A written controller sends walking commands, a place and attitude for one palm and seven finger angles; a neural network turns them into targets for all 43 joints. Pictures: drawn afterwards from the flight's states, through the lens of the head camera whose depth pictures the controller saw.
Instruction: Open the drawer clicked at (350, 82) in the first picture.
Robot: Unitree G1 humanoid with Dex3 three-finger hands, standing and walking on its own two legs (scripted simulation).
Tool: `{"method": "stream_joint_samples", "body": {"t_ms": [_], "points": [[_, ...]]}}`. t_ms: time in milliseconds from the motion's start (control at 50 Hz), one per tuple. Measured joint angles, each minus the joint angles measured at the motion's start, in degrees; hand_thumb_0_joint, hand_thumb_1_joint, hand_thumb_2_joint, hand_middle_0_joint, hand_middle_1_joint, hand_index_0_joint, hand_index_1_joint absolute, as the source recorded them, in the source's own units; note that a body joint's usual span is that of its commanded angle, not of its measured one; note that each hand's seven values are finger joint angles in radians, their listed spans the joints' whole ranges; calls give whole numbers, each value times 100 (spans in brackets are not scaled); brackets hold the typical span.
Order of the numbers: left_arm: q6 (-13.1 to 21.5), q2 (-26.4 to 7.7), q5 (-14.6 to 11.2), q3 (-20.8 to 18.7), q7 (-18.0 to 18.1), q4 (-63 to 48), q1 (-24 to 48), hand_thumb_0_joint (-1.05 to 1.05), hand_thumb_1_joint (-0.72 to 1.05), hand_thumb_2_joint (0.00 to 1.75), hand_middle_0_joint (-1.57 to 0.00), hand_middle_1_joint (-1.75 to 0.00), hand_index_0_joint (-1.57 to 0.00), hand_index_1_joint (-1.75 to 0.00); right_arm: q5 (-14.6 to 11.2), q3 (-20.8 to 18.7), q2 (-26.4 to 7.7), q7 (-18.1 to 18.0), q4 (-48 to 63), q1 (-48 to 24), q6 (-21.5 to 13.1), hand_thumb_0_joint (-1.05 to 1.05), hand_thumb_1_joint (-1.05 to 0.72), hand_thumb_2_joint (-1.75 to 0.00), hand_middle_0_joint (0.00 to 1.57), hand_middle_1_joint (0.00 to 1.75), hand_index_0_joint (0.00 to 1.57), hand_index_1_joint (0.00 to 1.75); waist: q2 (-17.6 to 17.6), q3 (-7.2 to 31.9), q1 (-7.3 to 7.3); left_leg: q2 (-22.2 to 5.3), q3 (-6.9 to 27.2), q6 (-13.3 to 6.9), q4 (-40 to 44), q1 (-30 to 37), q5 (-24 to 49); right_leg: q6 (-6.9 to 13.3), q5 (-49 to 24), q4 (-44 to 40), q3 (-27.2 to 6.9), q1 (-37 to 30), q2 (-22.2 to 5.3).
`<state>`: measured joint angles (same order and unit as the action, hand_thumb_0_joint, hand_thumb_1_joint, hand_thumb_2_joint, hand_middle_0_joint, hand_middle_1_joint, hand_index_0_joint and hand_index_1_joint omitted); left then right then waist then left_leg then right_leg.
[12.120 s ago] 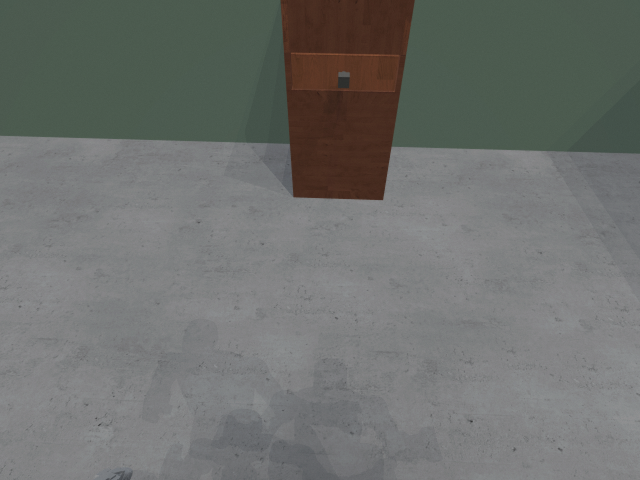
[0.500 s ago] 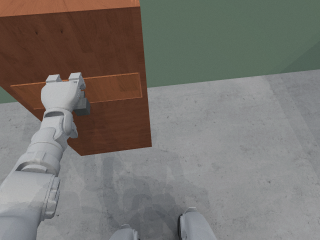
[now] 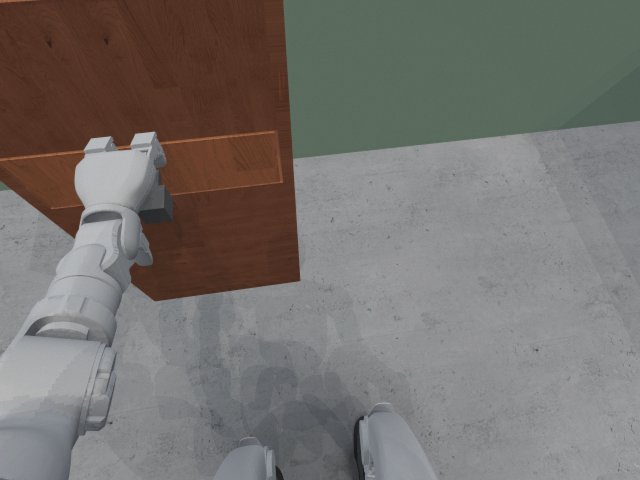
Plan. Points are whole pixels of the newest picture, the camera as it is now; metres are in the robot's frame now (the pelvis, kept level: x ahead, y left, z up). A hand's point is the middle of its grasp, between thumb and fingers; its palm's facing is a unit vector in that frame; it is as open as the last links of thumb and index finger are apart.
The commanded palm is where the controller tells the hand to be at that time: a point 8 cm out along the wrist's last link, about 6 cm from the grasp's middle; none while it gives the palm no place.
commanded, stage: move the hooked fingers above the handle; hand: left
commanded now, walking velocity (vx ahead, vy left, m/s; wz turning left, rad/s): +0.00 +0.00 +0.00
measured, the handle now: (155, 193) +0.54 +0.22 -0.08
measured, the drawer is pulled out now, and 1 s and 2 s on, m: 0.00 0.00 0.00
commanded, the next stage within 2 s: lower the fingers behind the handle in 0.32 s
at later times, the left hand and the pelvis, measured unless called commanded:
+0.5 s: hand (134, 205) +0.48 +0.22 -0.02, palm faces -0.07 -0.01 -1.00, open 13.8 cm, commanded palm +0.46 +0.22 +0.04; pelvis +0.01 -0.01 +0.00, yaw +1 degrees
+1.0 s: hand (142, 219) +0.48 +0.22 -0.05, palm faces -0.06 -0.01 -1.00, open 13.8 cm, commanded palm +0.46 +0.22 +0.00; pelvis -0.01 -0.01 -0.02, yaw +1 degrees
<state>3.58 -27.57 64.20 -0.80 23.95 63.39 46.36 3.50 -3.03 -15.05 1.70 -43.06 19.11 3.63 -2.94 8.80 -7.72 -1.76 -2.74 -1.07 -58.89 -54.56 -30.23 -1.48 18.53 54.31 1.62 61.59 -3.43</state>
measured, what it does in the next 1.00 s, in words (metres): stands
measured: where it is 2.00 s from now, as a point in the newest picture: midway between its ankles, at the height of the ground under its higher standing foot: outside the picture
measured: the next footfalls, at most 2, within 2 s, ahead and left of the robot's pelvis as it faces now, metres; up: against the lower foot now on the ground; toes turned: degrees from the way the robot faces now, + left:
none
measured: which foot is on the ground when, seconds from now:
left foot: down 0.00-1.00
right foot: down 0.00-1.00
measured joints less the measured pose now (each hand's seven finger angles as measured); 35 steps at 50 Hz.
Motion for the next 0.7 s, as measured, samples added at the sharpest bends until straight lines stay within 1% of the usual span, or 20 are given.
{"method": "stream_joint_samples", "body": {"t_ms": [120,180,260,340,400,460,580,700], "points": [[45,125,60,22,149,-35,-81,0,-48,30,-32,-120,-32,-120,28,-5,0,20,38,-91,23,0,-91,-89,20,30,20,30,12,55,35,5,35,14,66,127,-17,8,46,-40,36,-131,-6],[-50,165,65,54,218,-30,-115,0,-48,30,-32,-120,-32,-120,19,-24,-14,41,76,-155,54,0,-91,-89,20,30,20,30,7,55,60,1,36,23,94,185,-23,13,60,-54,37,-182,-1],[-119,191,44,58,175,-5,-144,0,-48,30,-32,-120,-32,-120,6,-22,-31,32,124,-240,75,0,-91,-89,20,30,20,30,11,31,82,2,32,27,137,240,-14,19,64,-72,33,-224,1],[-55,182,36,48,111,-89,-227,0,-48,30,-32,-120,-32,-120,6,-30,-36,-3,159,-264,75,0,-91,-89,20,30,20,30,15,31,105,4,35,38,169,269,-4,27,70,-78,35,-243,0],[2,175,42,73,129,-111,-241,0,-48,30,-32,-120,-32,-120,9,-41,-40,-19,147,-271,66,0,-91,-89,20,30,20,30,16,23,122,5,50,47,157,266,-9,35,84,-60,48,-243,-2],[55,154,55,17,152,-123,-236,0,-48,30,-32,-120,-32,-120,18,-30,-45,-23,128,-276,65,0,-91,-89,20,30,20,30,26,31,117,5,59,53,131,232,-13,44,93,-28,54,-208,-4],[1,75,65,71,162,112,-107,0,-48,30,-32,-120,-32,-120,10,-19,-61,-22,97,-262,30,0,-91,-89,20,30,20,30,33,36,77,6,74,59,10,79,-34,54,109,82,60,-61,-9],[193,-9,100,-72,145,65,-97,0,-48,30,-32,-120,-32,-120,52,-16,-76,-20,78,-210,-19,0,-91,-89,20,30,20,30,38,61,14,-2,73,54,-225,-196,-100,55,146,286,47,213,-6]]}}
